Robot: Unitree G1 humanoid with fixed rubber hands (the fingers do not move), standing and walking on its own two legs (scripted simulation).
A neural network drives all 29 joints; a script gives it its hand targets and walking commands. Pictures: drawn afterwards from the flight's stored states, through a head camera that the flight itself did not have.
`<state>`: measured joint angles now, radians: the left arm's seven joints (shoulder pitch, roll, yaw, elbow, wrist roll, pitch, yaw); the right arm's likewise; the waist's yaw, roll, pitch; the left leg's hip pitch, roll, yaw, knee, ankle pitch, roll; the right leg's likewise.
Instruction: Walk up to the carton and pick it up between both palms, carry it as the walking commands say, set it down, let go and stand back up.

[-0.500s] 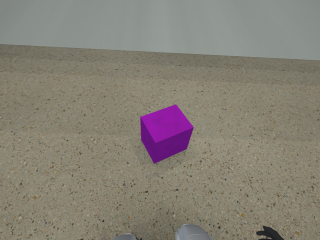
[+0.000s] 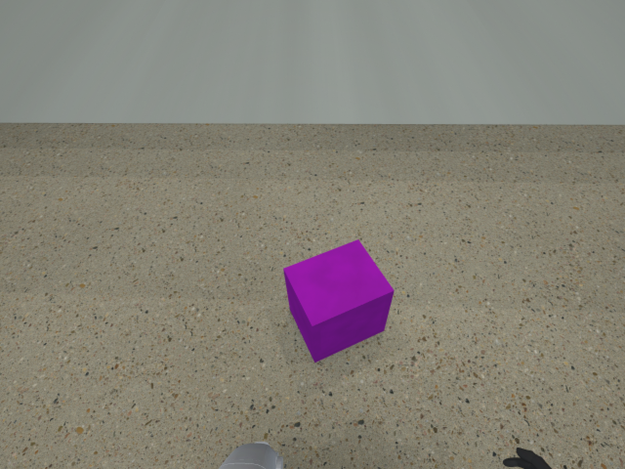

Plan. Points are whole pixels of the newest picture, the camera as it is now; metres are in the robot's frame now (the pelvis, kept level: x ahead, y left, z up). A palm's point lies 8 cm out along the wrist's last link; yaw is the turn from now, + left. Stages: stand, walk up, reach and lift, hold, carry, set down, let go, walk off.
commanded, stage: walk up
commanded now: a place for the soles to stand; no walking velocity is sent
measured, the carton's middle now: (336, 301) +0.70 -0.04 -0.64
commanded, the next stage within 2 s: none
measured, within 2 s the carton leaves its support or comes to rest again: neither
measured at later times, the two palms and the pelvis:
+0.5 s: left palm (67, 445) +0.16 +0.35 -0.10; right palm (523, 443) +0.17 -0.27 -0.10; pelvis +0.10 +0.04 -0.01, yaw +0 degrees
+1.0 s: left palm (90, 397) +0.22 +0.34 -0.09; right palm (518, 427) +0.19 -0.27 -0.11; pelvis +0.12 +0.03 -0.02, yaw +0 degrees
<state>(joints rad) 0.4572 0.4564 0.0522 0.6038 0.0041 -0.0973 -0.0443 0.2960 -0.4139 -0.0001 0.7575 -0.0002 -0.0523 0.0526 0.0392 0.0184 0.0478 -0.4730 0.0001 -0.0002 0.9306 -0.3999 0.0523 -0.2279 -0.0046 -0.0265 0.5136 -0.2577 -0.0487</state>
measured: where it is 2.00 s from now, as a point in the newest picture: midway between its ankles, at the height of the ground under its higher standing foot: outside the picture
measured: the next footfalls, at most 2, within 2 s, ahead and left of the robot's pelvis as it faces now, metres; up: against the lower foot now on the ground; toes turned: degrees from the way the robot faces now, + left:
left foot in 0.24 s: +0.21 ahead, +0.14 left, +0.00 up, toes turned +2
right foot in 0.56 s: +0.21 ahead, -0.09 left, +0.00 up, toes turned -1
